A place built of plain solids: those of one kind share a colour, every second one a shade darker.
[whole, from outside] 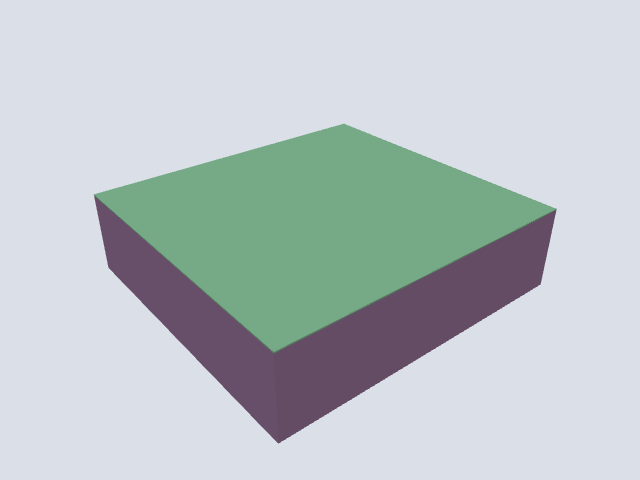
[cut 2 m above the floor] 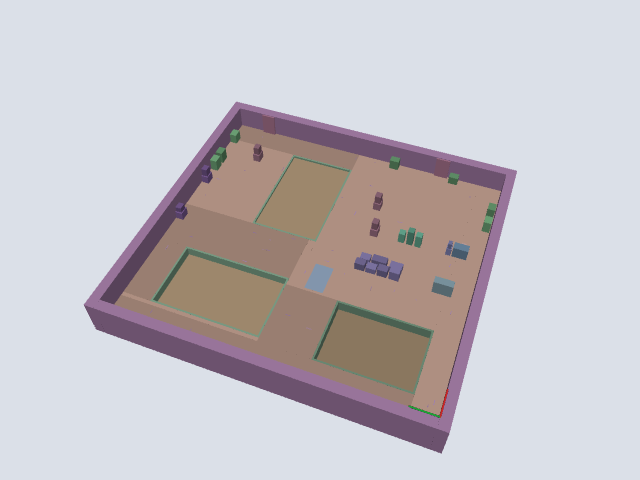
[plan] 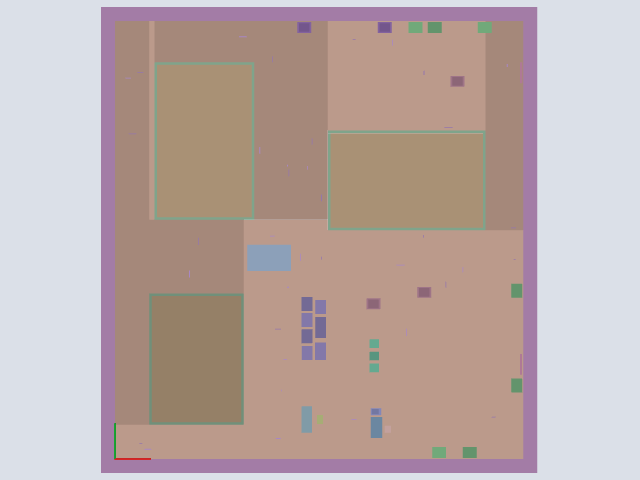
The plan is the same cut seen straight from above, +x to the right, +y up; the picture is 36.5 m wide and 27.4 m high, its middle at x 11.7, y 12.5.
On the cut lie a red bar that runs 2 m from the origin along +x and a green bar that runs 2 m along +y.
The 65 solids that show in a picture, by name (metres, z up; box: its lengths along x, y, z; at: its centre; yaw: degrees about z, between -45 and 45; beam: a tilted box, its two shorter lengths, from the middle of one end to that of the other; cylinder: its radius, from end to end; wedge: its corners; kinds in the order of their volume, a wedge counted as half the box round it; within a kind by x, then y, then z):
{
 "floor_deck_1": {"box": [1.95, 23.05, 1.3], "at": [0.97, 13.47, -0.65]},
 "floor_deck_2": {"box": [0.3, 11.35, 1.3], "at": [2.1, 19.32, -0.65]},
 "floor_deck_3": {"box": [5.4, 4.2, 1.3], "at": [4.65, 11.55, -0.65]},
 "floor_deck_4": {"box": [5.7, 2.35, 1.3], "at": [5.1, 23.82, -0.65]},
 "floor_deck_5": {"box": [4.8, 0.6, 1.3], "at": [9.75, 13.35, -0.65]},
 "floor_deck_6": {"box": [4.2, 11.35, 1.3], "at": [10.05, 19.32, -0.65]},
 "floor_deck_7": {"box": [23.3, 1.95, 1.3], "at": [11.65, 0.97, -0.65]},
 "floor_deck_8": {"box": [15.95, 11.1, 1.3], "at": [15.32, 7.5, -0.65]},
 "floor_deck_9": {"box": [9.0, 6.25, 1.3], "at": [16.65, 21.88, -0.65]},
 "floor_deck_10": {"box": [2.15, 11.95, 1.3], "at": [22.23, 19.02, -0.65]},
 "wall_1": {"box": [0.8, 25.0, 6.98], "at": [-0.4, 12.5, 2.19]},
 "wall_2": {"box": [24.9, 0.8, 6.98], "at": [11.65, -0.4, 2.19]},
 "wall_3": {"box": [24.9, 0.8, 6.98], "at": [11.65, 25.4, 2.19]},
 "wall_4": {"box": [0.8, 25.0, 6.98], "at": [23.7, 12.5, 2.19]},
 "floor_lift_1": {"box": [5.1, 7.2, 0.37], "at": [4.65, 5.7, -1.11]},
 "floor_lift_2": {"box": [5.4, 8.7, 0.54], "at": [5.1, 18.15, -1.03]},
 "floor_lift_3": {"box": [8.7, 5.4, 1.12], "at": [16.65, 15.9, -0.74]},
 "ceil_1": {"box": [24.9, 26.6, 0.1], "at": [11.65, 12.5, 5.63]},
 "floor_trim_1": {"box": [0.15, 7.2, 1.3], "at": [2.02, 5.7, -0.65]},
 "floor_trim_2": {"box": [0.15, 8.7, 1.3], "at": [2.33, 18.15, -0.65]},
 "floor_trim_3": {"box": [5.25, 0.15, 1.3], "at": [4.58, 9.38, -0.65]},
 "floor_trim_4": {"box": [5.4, 0.15, 1.3], "at": [4.65, 2.02, -0.65]},
 "floor_trim_5": {"box": [5.55, 0.15, 1.3], "at": [5.03, 22.57, -0.65]},
 "floor_trim_6": {"box": [5.7, 0.15, 1.3], "at": [5.1, 13.72, -0.65]},
 "floor_trim_7": {"box": [0.15, 7.35, 1.3], "at": [7.28, 5.77, -0.65]},
 "floor_trim_8": {"box": [0.15, 8.85, 1.3], "at": [7.88, 18.22, -0.65]},
 "floor_trim_9": {"box": [0.15, 5.4, 1.3], "at": [12.22, 15.9, -0.65]},
 "floor_trim_10": {"box": [8.85, 0.15, 1.3], "at": [16.58, 18.68, -0.65]},
 "floor_trim_11": {"box": [9.0, 0.15, 1.3], "at": [16.65, 13.12, -0.65]},
 "floor_trim_12": {"box": [0.15, 5.55, 1.3], "at": [21.07, 15.97, -0.65]},
 "case_wall_1": {"box": [0.8, 0.62, 1.1], "at": [17.15, 24.63, 0.55]},
 "case_wall_2": {"box": [0.8, 0.62, 1.1], "at": [18.25, 24.63, 0.55]},
 "case_wall_3": {"box": [0.8, 0.62, 1.1], "at": [18.5, 0.37, 0.55]},
 "case_wall_4": {"box": [0.8, 0.62, 0.92], "at": [20.25, 0.37, 0.46]},
 "case_wall_5": {"box": [0.8, 0.62, 0.92], "at": [21.1, 24.63, 0.46]},
 "case_wall_6": {"box": [0.62, 0.8, 0.74], "at": [22.93, 4.2, 0.37]},
 "case_wall_7": {"box": [0.62, 0.8, 0.92], "at": [22.93, 9.6, 0.46]},
 "case_cases_1": {"box": [0.62, 0.8, 0.92], "at": [10.96, 6.05, 0.46]},
 "case_cases_2": {"box": [0.62, 0.8, 0.74], "at": [10.96, 7.01, 0.37]},
 "case_cases_3": {"box": [0.62, 0.8, 0.56], "at": [10.96, 7.94, 0.28]},
 "case_cases_4": {"box": [0.62, 0.8, 0.74], "at": [10.96, 8.85, 0.37]},
 "case_cases_5": {"box": [0.62, 1.0, 0.56], "at": [11.73, 6.15, 0.28]},
 "case_cases_6": {"box": [0.62, 1.2, 0.74], "at": [11.73, 7.51, 0.37]},
 "case_cases_7": {"box": [0.62, 0.8, 0.56], "at": [11.73, 8.67, 0.28]},
 "stack_stray_1": {"box": [0.8, 0.62, 0.74], "at": [14.75, 8.86, 0.37]},
 "stack_stray_2": {"box": [0.6, 0.5, 0.74], "at": [14.75, 8.86, 1.11]},
 "stack_stray_3": {"box": [0.8, 0.62, 0.74], "at": [17.65, 9.51, 0.37]},
 "stack_stray_4": {"box": [0.6, 0.5, 0.74], "at": [17.65, 9.51, 1.11]},
 "stack_stray_5": {"box": [0.8, 0.62, 0.74], "at": [19.55, 21.56, 0.37]},
 "stack_stray_6": {"box": [0.6, 0.5, 0.74], "at": [19.55, 21.56, 1.11]},
 "piano_piano_1": {"box": [0.6, 1.52, 1.26], "at": [10.95, 2.25, 0.63]},
 "stack_wall_1": {"box": [0.8, 0.62, 0.74], "at": [10.8, 24.63, 0.37]},
 "stack_wall_2": {"box": [0.6, 0.5, 0.5], "at": [10.8, 24.63, 0.99]},
 "stack_wall_3": {"box": [0.8, 0.62, 0.74], "at": [15.4, 24.63, 0.37]},
 "stack_wall_4": {"box": [0.6, 0.5, 0.74], "at": [15.4, 24.63, 1.11]},
 "chairs_chair_1": {"box": [0.54, 0.5, 1.24], "at": [14.8, 5.2, 0.62]},
 "chairs_chair_2": {"box": [0.54, 0.5, 1.52], "at": [14.8, 5.88, 0.76]},
 "chairs_chair_3": {"box": [0.54, 0.5, 1.0], "at": [14.8, 6.58, 0.5]},
 "desk_desk_1": {"box": [0.65, 1.2, 1.04], "at": [14.93, 1.8, 0.52]},
 "scenery_1": {"box": [0.12, 1.2, 2.5], "at": [23.18, 5.4, 1.25]},
 "scenery_2": {"box": [0.12, 1.2, 2.6], "at": [23.18, 22.05, 1.3]},
 "vinyl_1": {"box": [2.5, 1.5, 0.05], "at": [8.8, 11.48, -0.02]},
 "stack_desk_1": {"box": [0.6, 0.4, 0.74], "at": [14.9, 2.7, 0.37]},
 "stool_desk_1": {"box": [0.35, 0.4, 0.62], "at": [15.57, 1.7, 0.31]},
 "stool_piano_1": {"box": [0.34, 0.52, 0.48], "at": [11.7, 2.25, 0.24]}
}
